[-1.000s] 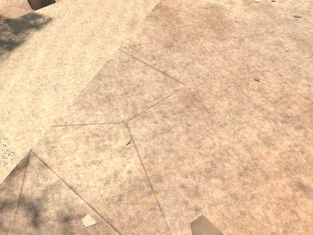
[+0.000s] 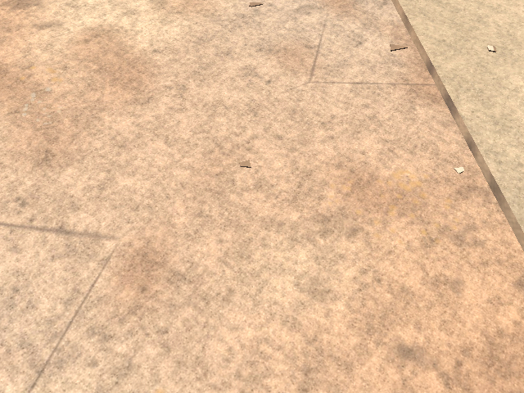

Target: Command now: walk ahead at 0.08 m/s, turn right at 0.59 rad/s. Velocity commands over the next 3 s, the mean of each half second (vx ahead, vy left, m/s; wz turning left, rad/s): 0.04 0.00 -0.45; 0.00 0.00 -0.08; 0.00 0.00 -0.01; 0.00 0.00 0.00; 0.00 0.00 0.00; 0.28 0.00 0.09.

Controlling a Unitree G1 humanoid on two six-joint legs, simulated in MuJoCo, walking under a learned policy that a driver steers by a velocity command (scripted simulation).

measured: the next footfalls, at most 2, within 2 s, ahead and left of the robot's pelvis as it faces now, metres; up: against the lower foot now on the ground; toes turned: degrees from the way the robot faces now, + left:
right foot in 0.28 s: +0.03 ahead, -0.12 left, +0.00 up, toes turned -11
left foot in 0.66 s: +0.05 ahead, +0.08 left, +0.00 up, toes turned -13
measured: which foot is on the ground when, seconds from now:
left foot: down 0.00-0.28, up 0.30-0.64, down 0.66-1.00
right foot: up 0.00-0.26, down 0.28-1.00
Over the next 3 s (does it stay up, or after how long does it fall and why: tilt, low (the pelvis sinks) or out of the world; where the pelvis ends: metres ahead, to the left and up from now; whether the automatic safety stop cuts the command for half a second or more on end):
stays up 0.13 -0.09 0.01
